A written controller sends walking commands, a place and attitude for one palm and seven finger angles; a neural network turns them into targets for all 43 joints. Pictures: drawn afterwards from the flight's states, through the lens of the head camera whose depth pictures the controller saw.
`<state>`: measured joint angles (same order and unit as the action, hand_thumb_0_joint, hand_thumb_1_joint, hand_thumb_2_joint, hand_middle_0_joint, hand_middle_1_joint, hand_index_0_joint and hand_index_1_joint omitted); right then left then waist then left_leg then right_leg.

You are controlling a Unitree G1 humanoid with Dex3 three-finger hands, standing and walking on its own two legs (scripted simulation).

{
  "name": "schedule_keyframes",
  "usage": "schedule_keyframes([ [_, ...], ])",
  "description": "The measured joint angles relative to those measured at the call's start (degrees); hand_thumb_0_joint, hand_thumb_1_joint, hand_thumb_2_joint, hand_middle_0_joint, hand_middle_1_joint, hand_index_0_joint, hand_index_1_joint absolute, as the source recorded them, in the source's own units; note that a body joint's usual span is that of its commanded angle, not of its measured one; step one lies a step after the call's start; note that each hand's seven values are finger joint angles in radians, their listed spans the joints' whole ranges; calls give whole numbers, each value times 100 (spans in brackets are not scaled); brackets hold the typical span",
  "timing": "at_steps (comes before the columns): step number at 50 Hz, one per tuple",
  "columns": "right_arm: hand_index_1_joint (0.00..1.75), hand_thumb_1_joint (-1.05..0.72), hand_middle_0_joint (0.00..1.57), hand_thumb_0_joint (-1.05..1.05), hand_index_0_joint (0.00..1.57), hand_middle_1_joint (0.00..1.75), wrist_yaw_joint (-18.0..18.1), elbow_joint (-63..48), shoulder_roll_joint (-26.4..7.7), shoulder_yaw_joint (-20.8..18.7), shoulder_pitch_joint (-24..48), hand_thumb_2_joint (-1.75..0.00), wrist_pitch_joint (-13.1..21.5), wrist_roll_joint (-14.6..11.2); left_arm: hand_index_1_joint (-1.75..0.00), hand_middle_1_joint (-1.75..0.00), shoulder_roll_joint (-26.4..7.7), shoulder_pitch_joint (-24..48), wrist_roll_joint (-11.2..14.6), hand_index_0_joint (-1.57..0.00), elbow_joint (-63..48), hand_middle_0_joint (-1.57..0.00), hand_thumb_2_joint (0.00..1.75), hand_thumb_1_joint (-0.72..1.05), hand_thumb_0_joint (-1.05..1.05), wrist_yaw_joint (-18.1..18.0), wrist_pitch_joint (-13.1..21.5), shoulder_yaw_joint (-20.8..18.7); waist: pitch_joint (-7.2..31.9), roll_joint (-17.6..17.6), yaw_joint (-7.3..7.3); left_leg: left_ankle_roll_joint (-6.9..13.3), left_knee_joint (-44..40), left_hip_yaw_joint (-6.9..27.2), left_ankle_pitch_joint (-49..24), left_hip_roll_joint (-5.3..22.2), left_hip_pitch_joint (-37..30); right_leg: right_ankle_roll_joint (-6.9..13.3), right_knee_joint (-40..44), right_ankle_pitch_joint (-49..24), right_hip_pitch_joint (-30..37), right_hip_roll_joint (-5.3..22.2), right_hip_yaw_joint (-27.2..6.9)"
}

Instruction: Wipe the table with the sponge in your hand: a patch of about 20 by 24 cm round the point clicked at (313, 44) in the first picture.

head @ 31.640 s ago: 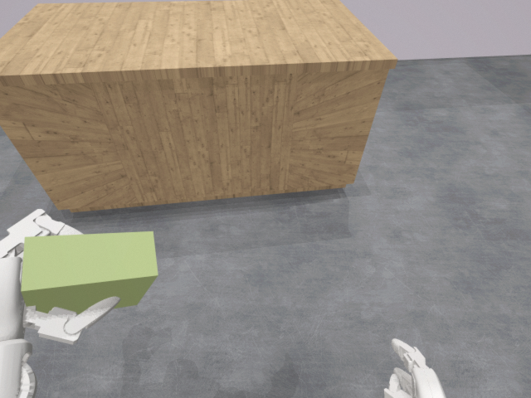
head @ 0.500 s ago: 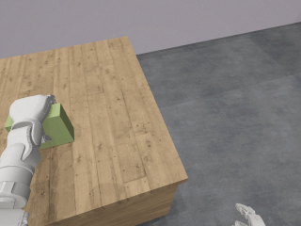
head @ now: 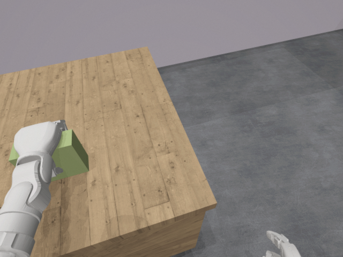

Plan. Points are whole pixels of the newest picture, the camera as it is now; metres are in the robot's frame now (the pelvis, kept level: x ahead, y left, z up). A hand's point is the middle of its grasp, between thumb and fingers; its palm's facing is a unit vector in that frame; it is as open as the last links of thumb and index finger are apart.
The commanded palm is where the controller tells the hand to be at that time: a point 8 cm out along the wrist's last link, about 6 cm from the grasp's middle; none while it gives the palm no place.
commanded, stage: wipe back along the first lane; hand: left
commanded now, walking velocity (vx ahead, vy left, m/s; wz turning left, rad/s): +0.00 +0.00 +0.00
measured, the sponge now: (57, 162) +0.32 +0.33 +0.02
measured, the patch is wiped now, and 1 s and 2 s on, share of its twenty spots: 1.00 1.00 1.00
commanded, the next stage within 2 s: lift the sponge slowly off the table in 1.02 s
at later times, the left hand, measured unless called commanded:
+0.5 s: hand (49, 173) +0.26 +0.31 +0.06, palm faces -0.02 -0.04 -1.00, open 9.7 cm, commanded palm +0.23 +0.30 +0.10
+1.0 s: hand (47, 194) +0.22 +0.29 +0.06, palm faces +0.00 -0.05 -1.00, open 9.6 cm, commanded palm +0.18 +0.27 +0.09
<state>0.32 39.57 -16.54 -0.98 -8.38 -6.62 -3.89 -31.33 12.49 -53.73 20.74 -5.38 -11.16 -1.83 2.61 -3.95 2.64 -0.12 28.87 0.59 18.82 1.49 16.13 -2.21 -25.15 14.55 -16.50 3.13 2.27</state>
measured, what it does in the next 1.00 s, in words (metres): stands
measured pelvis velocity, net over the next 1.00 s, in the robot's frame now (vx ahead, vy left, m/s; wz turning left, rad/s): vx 0.00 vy -0.01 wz -0.01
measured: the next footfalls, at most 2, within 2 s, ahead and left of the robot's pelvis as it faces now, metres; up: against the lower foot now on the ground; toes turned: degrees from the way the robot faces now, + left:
none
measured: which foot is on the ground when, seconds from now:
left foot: down 0.00-1.00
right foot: down 0.00-1.00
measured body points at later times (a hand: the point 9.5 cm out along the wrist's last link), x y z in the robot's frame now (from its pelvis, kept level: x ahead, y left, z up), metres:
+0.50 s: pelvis +0.00 +0.00 +0.00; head +0.03 -0.03 +0.45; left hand +0.26 +0.30 +0.11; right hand +0.22 -0.23 -0.10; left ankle -0.05 +0.12 -0.74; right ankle -0.03 -0.16 -0.74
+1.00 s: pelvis +0.00 -0.01 +0.00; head +0.02 -0.04 +0.45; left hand +0.21 +0.28 +0.11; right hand +0.21 -0.24 -0.11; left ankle -0.05 +0.12 -0.74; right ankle -0.03 -0.16 -0.74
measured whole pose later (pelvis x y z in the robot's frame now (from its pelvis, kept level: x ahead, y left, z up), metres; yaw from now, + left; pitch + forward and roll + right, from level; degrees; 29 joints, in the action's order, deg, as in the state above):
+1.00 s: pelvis +0.00 -0.01 +0.00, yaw +0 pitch +3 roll -1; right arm 0.1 37.6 -15.8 -0.9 -5.7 -4.2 -3.0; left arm -27.7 -15.1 -52.8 -7.8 -8.1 -15.1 -0.2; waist 2.1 -5.5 5.5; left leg -0.7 28.6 0.3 19.2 2.0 12.3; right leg -2.1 -26.1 15.4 -13.4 2.7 1.9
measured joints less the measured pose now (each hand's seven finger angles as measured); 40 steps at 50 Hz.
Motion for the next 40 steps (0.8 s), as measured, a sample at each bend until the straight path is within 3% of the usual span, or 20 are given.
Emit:
schedule_keyframes([
  [20,30,-91,20,1,20,30,-27,-172,48,63,339,-90,124,44,-141,-142,216,-1292,48,-75,-1550,-73,108,-46,1,-80,-324,209,-30,-75,224,-27,-62,50,30,1,-279,-9,24,67,284,1,52],
  [40,30,-91,20,1,20,30,5,-162,39,32,262,-90,193,84,-141,-142,267,-2267,120,-75,-2433,-73,108,-46,2,-171,-338,135,-87,-117,278,-59,-70,7,26,42,-390,8,-28,78,341,-39,4],
])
